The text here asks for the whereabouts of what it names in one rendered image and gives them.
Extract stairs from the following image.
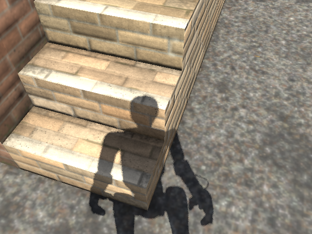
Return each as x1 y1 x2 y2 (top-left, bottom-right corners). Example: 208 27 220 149
2 0 225 211

